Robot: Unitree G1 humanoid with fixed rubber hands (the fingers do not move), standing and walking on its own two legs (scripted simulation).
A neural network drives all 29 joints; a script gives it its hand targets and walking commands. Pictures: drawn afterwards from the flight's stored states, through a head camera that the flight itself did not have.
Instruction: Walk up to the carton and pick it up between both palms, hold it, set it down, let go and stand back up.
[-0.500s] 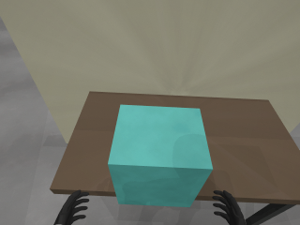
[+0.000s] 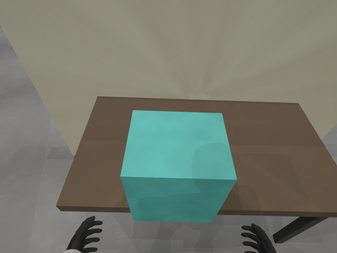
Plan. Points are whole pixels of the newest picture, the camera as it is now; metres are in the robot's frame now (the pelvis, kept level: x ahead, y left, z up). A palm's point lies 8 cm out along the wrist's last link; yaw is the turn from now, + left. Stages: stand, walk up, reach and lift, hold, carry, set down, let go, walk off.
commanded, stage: let go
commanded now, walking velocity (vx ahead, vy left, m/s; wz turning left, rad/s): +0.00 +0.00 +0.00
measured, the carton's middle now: (174, 170) +0.38 +0.00 -0.07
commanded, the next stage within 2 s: stand in 0.20 s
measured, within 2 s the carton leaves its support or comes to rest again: neither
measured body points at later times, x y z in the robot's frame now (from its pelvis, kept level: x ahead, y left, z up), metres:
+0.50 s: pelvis +0.01 +0.00 +0.00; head +0.02 +0.01 +0.45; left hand +0.09 +0.26 -0.12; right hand +0.09 -0.24 -0.13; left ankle +0.00 +0.12 -0.75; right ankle +0.00 -0.11 -0.75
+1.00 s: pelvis +0.01 +0.00 +0.00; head +0.01 +0.01 +0.45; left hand -0.01 +0.24 -0.15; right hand +0.04 -0.23 -0.15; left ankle +0.00 +0.12 -0.75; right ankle +0.00 -0.11 -0.75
